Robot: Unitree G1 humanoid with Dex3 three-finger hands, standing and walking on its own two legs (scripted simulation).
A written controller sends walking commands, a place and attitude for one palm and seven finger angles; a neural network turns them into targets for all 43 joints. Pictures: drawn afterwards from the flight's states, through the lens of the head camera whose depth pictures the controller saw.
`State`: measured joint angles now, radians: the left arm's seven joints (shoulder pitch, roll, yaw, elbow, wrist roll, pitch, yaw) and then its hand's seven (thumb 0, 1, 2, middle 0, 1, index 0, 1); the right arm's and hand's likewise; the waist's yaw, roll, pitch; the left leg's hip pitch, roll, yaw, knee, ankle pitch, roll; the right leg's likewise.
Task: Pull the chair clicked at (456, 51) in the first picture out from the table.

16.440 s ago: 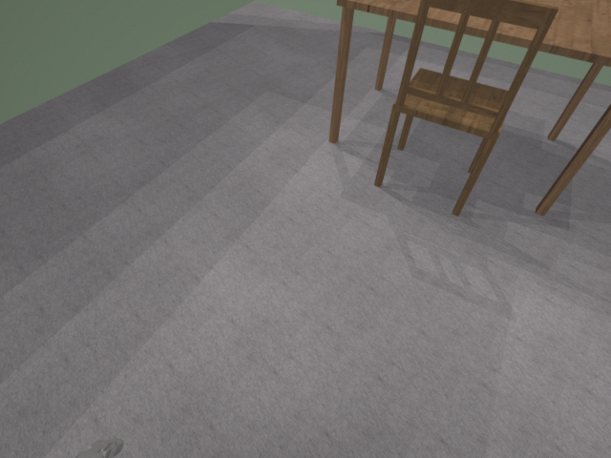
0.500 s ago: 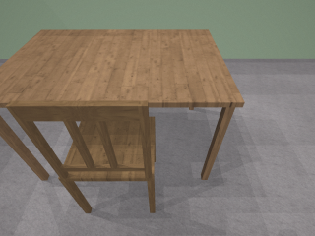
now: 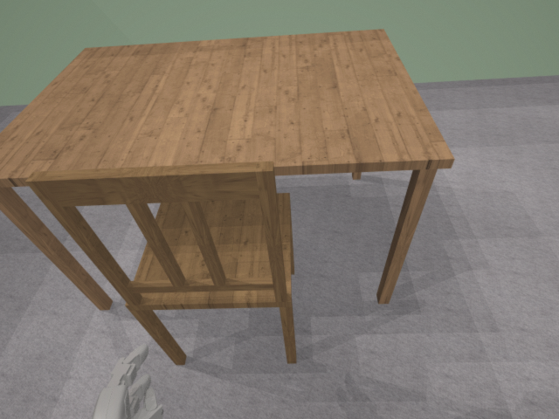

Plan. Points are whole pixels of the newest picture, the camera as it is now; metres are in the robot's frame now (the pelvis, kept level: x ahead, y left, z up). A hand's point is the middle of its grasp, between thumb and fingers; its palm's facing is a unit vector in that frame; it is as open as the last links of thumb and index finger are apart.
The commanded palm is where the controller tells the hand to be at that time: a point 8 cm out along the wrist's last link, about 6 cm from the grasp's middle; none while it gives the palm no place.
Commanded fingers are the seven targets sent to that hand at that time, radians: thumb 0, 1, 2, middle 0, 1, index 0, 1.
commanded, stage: raise the hand toward the chair's back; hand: left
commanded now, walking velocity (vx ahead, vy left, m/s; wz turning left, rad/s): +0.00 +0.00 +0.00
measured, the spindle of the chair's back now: (160, 247) +0.47 +0.27 -0.08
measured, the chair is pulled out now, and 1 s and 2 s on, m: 0.00 0.00 0.00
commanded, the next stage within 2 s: aim the fingers beside a spindle in 1.90 s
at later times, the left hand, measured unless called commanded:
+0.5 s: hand (174, 385) +0.18 +0.16 -0.02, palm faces -0.01 -1.00 -0.03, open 11.7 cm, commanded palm +0.15 +0.22 -0.04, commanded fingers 0.00 0.06 0.54 -0.12 -0.17 -0.12 -0.17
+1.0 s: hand (166, 380) +0.20 +0.18 -0.05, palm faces -0.04 -1.00 -0.03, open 15.8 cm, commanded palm +0.18 +0.25 -0.03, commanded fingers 0.00 -0.50 0.30 -0.06 -0.08 -0.06 -0.08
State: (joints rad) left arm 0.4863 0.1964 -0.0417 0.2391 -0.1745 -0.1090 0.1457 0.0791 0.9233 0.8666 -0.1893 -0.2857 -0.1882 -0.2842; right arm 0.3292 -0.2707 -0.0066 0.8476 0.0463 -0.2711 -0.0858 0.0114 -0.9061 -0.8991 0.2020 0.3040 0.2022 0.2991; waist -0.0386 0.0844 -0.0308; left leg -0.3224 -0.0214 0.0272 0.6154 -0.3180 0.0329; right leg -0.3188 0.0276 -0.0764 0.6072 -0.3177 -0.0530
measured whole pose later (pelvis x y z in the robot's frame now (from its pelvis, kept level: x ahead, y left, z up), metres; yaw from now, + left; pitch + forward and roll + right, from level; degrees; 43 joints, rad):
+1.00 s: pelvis -0.02 +0.02 -0.08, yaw +0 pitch +16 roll -2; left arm 0.43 0.24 0.07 -0.05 -0.23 -0.35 -0.17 0.00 -0.30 0.38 -0.08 -0.11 -0.08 -0.11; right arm 0.21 -0.24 -0.02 0.51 0.04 -0.16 -0.05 0.01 -0.90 -0.90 0.20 0.30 0.20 0.30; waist -0.03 0.02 -0.14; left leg -0.93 -0.01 0.02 1.18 -0.53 0.06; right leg -0.90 0.02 -0.10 1.13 -0.51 -0.04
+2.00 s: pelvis -0.01 +0.03 -0.06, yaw +0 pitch +16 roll -3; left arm 0.33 0.27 0.18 0.05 -0.28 -0.38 -0.27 -0.01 -0.50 0.30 -0.06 -0.08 -0.06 -0.08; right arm 0.23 -0.24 0.02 0.54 0.03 -0.18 -0.04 0.01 -0.90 -0.90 0.20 0.30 0.21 0.30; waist -0.02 0.03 -0.13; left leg -0.86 -0.02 0.01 1.09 -0.51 0.07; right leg -0.82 0.02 -0.10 1.02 -0.48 -0.02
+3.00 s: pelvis -0.01 +0.01 -0.09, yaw +0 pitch +20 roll -2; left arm 0.08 0.21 0.09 0.19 -0.21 -0.45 -0.14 -0.01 -0.50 0.30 -0.06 -0.08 -0.06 -0.08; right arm 0.20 -0.26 0.01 0.56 0.01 -0.12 -0.01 0.01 -0.90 -0.90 0.20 0.30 0.20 0.30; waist -0.03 0.03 -0.15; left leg -1.01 -0.01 0.01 1.21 -0.54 0.05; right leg -0.98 0.02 -0.10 1.17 -0.53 -0.05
